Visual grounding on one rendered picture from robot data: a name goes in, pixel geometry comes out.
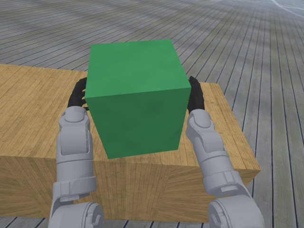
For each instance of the right robot forearm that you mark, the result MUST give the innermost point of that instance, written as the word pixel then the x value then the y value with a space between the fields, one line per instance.
pixel 220 178

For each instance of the robot right hand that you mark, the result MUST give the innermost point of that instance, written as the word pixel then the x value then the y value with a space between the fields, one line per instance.
pixel 196 100

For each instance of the carton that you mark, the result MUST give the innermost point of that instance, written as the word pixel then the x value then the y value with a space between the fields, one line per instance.
pixel 137 94

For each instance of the right robot upper arm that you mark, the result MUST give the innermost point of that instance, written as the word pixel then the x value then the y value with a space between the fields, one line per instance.
pixel 234 212

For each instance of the robot left hand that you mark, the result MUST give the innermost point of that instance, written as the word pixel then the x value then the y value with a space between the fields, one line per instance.
pixel 77 94

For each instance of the left robot forearm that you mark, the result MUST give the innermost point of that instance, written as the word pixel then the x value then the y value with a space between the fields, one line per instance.
pixel 74 155

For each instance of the pedestal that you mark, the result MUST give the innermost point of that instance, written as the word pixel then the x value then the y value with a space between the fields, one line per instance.
pixel 162 186

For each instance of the left robot upper arm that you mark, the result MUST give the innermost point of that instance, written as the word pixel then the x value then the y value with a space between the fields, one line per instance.
pixel 81 215

